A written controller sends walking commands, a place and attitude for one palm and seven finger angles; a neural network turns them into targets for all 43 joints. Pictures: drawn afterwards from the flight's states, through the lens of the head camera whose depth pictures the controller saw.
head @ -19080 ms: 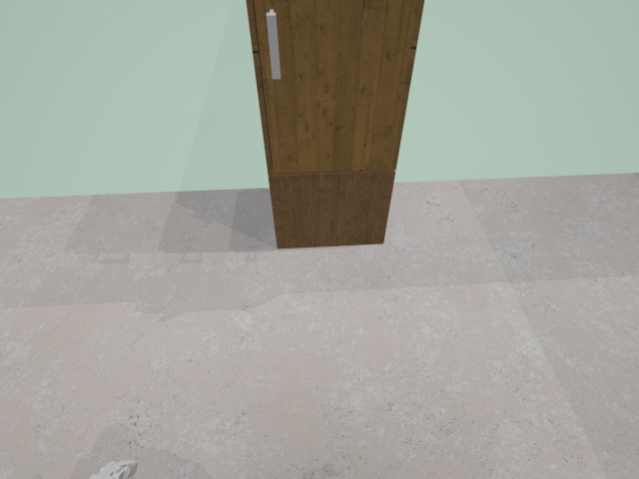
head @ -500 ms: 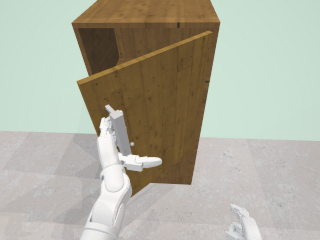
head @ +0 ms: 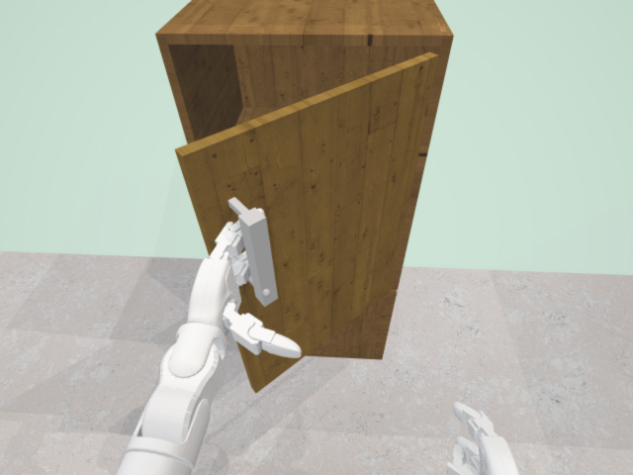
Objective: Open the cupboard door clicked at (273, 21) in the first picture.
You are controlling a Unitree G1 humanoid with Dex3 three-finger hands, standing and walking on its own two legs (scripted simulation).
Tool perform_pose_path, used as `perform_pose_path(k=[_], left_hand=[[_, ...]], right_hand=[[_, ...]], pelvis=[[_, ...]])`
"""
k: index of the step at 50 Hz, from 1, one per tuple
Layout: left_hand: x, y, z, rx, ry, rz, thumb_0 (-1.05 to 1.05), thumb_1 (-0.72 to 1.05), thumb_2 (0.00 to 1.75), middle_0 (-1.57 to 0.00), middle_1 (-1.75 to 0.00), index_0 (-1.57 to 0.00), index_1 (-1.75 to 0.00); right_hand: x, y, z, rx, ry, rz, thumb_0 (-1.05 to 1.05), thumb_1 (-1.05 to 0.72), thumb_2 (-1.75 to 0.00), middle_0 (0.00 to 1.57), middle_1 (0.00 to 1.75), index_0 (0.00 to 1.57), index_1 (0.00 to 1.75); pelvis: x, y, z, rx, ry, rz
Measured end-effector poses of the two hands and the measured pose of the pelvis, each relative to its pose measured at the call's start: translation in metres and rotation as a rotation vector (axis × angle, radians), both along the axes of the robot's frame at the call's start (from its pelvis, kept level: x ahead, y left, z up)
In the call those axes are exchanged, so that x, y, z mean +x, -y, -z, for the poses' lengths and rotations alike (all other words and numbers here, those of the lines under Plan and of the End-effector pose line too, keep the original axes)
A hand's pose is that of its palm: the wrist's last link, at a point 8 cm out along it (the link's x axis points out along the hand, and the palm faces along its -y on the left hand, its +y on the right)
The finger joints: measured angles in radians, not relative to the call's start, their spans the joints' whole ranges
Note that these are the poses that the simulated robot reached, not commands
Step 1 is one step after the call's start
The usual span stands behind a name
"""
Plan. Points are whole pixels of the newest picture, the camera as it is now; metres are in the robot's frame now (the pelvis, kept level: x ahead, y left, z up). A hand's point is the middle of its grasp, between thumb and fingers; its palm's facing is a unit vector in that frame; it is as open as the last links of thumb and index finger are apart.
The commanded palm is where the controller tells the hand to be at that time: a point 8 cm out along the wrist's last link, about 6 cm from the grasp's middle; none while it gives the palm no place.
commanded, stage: slide the hand sideways off the handle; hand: left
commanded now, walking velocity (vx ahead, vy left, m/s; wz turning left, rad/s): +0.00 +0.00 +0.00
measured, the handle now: (252, 253) +0.37 +0.13 +0.10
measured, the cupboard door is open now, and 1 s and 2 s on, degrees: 43 43 43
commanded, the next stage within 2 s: draw the hand back to the body in 0.80 s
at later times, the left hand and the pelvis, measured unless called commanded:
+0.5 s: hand (234, 324) +0.26 +0.13 +0.09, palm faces +0.04 -1.00 -0.05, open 16.0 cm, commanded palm +0.22 +0.19 +0.10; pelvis +0.04 -0.03 +0.00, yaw -1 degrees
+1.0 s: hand (192, 352) +0.22 +0.16 +0.10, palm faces +0.04 -1.00 -0.06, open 16.3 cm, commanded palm +0.19 +0.22 +0.11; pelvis +0.02 -0.03 -0.01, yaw +1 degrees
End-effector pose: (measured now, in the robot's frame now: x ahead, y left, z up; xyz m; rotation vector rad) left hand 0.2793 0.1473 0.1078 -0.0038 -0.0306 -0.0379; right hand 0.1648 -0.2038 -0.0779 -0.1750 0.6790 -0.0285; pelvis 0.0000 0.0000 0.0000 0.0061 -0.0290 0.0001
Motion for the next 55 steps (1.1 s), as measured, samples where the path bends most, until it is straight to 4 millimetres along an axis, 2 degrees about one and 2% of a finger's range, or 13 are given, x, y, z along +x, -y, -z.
perform_pose_path(k=[12, 23, 30, 41, 48, 55], left_hand=[[-0.006, -0.005, 0.002, 0.024, -0.025, 0.002, -0.02, -0.5, 0.3, -0.21, -0.35, -0.19, -0.36], [-0.033, -0.028, 0.012, 0.046, -0.073, -0.066, -0.02, -0.5, 0.3, -0.22, -0.34, -0.22, -0.34], [-0.056, -0.044, 0.01, 0.075, -0.064, -0.102, -0.02, -0.5, 0.3, -0.2, -0.33, -0.19, -0.32], [-0.082, -0.064, 0.01, 0.08, -0.045, -0.097, -0.02, -0.5, 0.3, -0.15, -0.31, -0.16, -0.3], [-0.081, -0.067, 0.012, 0.059, -0.022, -0.082, -0.02, -0.5, 0.3, -0.15, -0.31, -0.15, -0.3], [-0.08, -0.075, -0.002, 0.08, 0.021, -0.075, -0.02, -0.5, 0.3, -0.15, -0.31, -0.15, -0.3]], right_hand=[[0.016, 0.012, -0.005, 0.001, -0.003, 0.026, 0.01, -0.91, -0.9, 0.21, 0.3, 0.21, 0.3], [0.046, 0.033, -0.011, -0.022, 0.044, 0.029, 0.01, -0.91, -0.9, 0.21, 0.3, 0.2, 0.3], [0.056, 0.041, -0.01, -0.024, 0.081, 0.012, 0.01, -0.91, -0.9, 0.2, 0.3, 0.2, 0.3], [0.049, 0.045, -0.001, -0.031, 0.11, -0.008, 0.01, -0.91, -0.9, 0.21, 0.3, 0.2, 0.3], [0.036, 0.043, -0.001, -0.043, 0.127, -0.001, 0.01, -0.91, -0.9, 0.21, 0.3, 0.21, 0.3], [0.027, 0.033, -0.006, -0.033, 0.152, 0.013, 0.02, -0.91, -0.9, 0.21, 0.3, 0.21, 0.3]], pelvis=[[0.018, 0.008, -0.002, -0.002, -0.02, 0.025], [0.036, 0.023, -0.001, -0.007, -0.042, 0.016], [0.042, 0.03, 0.002, -0.01, -0.053, -0.001], [0.034, 0.033, 0.008, -0.015, -0.065, -0.022], [0.023, 0.028, 0.011, -0.021, -0.061, -0.023], [0.019, 0.021, 0.009, -0.02, -0.044, -0.014]])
